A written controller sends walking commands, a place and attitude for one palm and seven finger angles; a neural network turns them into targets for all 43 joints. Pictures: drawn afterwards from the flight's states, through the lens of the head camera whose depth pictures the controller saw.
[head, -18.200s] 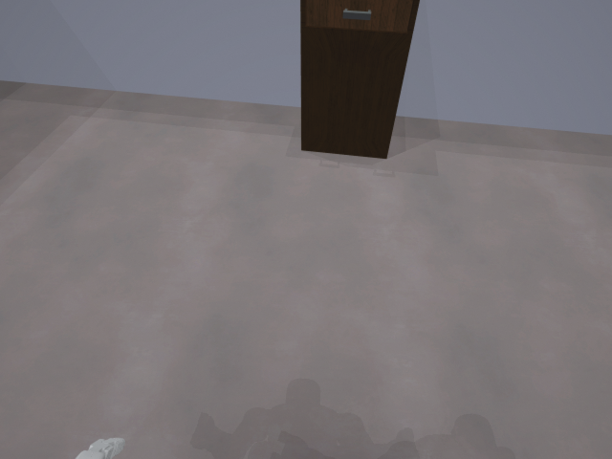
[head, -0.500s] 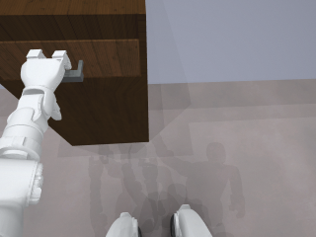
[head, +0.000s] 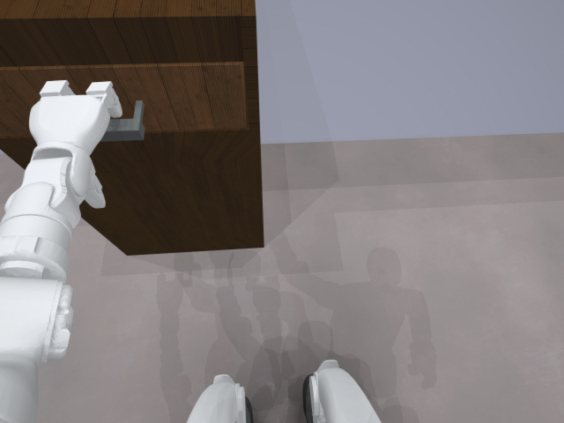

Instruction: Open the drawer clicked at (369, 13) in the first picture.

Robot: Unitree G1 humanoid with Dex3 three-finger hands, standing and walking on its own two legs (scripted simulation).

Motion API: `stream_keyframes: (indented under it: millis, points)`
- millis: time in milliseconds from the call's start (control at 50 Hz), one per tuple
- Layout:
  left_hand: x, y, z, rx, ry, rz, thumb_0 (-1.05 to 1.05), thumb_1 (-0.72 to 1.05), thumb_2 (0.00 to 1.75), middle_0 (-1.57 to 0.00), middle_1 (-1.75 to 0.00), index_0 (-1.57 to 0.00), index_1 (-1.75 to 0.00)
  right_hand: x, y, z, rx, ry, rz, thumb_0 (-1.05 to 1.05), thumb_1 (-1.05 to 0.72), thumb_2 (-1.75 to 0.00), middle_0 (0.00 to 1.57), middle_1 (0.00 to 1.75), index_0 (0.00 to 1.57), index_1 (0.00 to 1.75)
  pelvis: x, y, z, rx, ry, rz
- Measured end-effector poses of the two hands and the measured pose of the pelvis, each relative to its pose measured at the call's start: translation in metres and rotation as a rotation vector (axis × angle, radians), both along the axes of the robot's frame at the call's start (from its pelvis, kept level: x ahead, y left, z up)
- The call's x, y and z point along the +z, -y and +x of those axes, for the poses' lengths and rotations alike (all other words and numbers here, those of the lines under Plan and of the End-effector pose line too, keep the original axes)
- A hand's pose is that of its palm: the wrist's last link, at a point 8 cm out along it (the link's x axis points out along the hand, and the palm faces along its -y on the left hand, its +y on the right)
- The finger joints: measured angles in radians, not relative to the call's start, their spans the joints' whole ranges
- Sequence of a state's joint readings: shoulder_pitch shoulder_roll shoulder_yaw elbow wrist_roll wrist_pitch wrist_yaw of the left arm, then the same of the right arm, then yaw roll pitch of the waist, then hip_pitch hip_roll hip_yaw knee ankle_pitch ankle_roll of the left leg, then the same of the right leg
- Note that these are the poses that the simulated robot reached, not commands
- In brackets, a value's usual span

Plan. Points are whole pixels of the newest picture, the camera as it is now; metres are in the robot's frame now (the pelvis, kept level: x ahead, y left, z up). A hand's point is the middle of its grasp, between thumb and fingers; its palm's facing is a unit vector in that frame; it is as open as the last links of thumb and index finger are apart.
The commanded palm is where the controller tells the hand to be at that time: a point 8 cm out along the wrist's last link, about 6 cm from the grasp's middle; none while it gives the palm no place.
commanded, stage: lift the fingers back up to retry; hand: left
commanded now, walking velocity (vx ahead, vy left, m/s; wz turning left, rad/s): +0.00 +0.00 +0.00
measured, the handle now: (106, 119) +0.56 +0.24 +0.02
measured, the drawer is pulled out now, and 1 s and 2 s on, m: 0.00 0.00 0.00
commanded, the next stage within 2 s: re-aim the fingers above the handle in 0.62 s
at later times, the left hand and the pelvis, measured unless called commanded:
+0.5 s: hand (78, 118) +0.51 +0.25 +0.08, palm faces -0.05 -0.02 -1.00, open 13.8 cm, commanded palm +0.48 +0.24 +0.13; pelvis +0.04 +0.00 +0.04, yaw +0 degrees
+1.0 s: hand (76, 126) +0.50 +0.25 +0.08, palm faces -0.07 -0.01 -1.00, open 13.8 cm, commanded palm +0.48 +0.24 +0.13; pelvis +0.04 -0.01 +0.04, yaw +0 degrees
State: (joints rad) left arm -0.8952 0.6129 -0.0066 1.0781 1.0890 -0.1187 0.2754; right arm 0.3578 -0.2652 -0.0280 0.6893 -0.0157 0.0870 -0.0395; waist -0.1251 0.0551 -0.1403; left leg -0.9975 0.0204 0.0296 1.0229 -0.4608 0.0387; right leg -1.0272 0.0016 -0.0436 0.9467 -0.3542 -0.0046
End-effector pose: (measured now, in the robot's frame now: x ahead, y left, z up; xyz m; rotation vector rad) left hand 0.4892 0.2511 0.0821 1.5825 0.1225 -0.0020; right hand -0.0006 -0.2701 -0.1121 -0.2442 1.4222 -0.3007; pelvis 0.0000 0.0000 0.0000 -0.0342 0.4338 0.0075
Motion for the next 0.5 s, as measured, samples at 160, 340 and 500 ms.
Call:
stream_keyframes:
  millis: [160,340,500]
  points:
    - [0.007,0.002,-0.003,-0.029,-0.010,-0.042,0.00,-0.49,0.30,-0.25,-1.20,-0.32,-1.20,0.014,-0.003,0.008,-0.009,-0.006,0.002,0.01,-0.90,-0.90,0.20,0.30,0.21,0.30,0.015,-0.002,0.013,-0.002,0.026,-0.002]
    - [0.031,0.005,0.002,-0.020,0.059,-0.040,0.00,-0.49,0.30,-0.30,-1.20,-0.32,-1.20,0.024,-0.003,0.032,-0.005,0.007,0.019,0.01,-0.90,-0.90,0.20,0.30,0.20,0.30,0.028,-0.004,0.030,0.001,0.060,-0.002]
    - [0.054,0.006,0.004,-0.001,0.030,-0.034,0.00,-0.49,0.30,-0.31,-1.20,-0.32,-1.20,0.031,-0.005,0.064,-0.005,0.074,0.037,0.01,-0.90,-0.90,0.20,0.30,0.20,0.30,0.040,-0.003,0.043,-0.004,0.101,0.004]
